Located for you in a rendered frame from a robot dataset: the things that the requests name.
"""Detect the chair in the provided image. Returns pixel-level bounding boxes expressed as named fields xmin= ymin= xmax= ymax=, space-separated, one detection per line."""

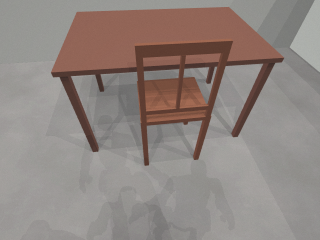
xmin=134 ymin=38 xmax=233 ymax=166

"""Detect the table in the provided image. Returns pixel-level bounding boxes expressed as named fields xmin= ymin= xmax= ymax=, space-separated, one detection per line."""
xmin=51 ymin=7 xmax=284 ymax=152

